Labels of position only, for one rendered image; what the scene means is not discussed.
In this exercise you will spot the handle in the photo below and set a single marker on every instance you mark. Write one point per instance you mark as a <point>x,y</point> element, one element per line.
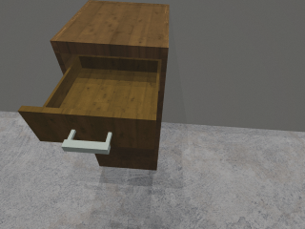
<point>85,146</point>

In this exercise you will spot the drawer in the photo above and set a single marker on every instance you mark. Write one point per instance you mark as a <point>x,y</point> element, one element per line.
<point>98,95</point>

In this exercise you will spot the cabinet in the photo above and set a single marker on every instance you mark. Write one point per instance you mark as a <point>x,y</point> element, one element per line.
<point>127,30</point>

